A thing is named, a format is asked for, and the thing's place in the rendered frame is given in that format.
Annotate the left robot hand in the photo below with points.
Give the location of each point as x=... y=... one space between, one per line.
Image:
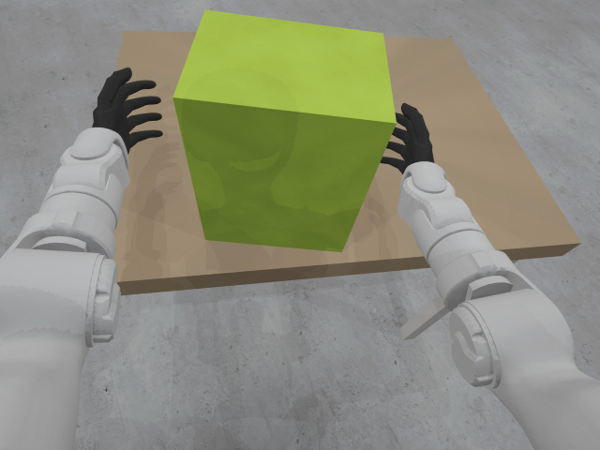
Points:
x=112 y=109

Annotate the robot right upper arm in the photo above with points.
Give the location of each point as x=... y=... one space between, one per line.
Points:
x=516 y=345

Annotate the carton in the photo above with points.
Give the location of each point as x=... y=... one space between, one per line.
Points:
x=284 y=126

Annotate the right robot forearm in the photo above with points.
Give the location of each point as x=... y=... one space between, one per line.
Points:
x=462 y=259

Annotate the robot left upper arm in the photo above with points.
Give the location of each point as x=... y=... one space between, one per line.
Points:
x=54 y=306

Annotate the right robot hand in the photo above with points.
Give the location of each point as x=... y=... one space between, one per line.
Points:
x=418 y=146

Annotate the left robot forearm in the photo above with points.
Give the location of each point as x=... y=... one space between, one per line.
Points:
x=81 y=209

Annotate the table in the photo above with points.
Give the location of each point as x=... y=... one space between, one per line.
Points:
x=160 y=244

